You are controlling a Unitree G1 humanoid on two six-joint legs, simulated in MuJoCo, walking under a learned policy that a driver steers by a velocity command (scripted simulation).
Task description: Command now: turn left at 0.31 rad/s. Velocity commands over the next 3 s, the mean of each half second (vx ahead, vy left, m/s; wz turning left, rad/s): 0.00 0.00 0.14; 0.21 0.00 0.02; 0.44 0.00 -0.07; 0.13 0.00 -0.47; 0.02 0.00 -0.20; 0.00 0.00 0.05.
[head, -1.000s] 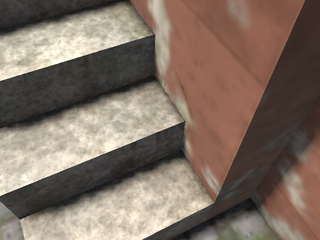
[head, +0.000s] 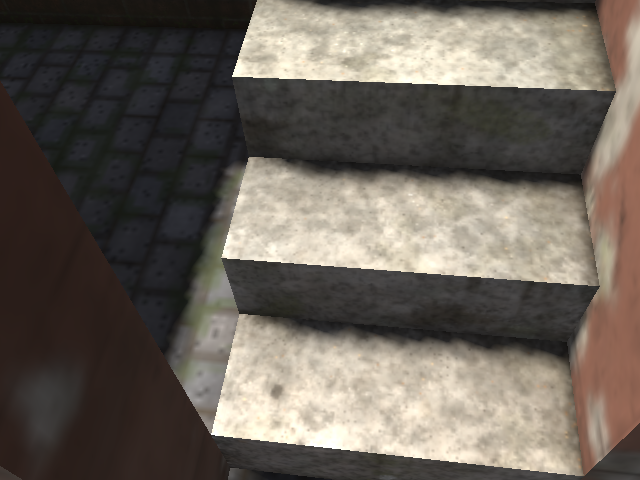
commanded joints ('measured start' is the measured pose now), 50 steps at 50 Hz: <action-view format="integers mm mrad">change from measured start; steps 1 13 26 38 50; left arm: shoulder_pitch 6 -39 -5 -39 188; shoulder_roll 110 120 134 73 72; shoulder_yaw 19 9 8 -17 -19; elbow -50 11 105 128 249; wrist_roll -9 -1 -14 -29 -4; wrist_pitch -14 -92 -77 -69 -87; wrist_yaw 9 -38 -32 -68 -41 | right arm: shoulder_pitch -35 -40 -12 58 62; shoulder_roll -60 -20 -36 -67 -2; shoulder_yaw -2 54 61 56 58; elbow -79 -14 93 196 119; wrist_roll -1 -58 -29 -43 -10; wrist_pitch -11 -15 -44 -48 -54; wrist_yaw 0 18 29 -2 22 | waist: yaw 8 -4 4 -25 18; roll -198 -12 -38 19 -233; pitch -118 -130 -77 -5 -101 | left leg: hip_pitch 0 401 374 400 42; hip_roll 25 165 145 184 65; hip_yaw -11 -11 -21 -96 112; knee -157 -875 -935 -1055 -105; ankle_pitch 8 210 317 -87 -285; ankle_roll -32 168 170 228 49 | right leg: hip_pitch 178 101 139 44 333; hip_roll -232 -83 -103 -51 -326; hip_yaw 198 49 54 -19 264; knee -127 -65 -96 8 -99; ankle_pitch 145 67 142 -79 719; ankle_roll -211 59 67 26 -207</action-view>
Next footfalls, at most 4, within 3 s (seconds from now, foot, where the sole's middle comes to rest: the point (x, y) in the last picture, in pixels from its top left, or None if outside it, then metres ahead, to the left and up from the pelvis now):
0.16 left None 0.01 0.13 -0.78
1.18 left None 0.15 0.12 -0.78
1.56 right None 0.28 -0.10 -0.78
1.98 left None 0.24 0.06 -0.78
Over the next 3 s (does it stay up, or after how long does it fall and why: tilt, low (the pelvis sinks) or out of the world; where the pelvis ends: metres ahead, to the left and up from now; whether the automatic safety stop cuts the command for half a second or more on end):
stays up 0.08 -0.03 -0.01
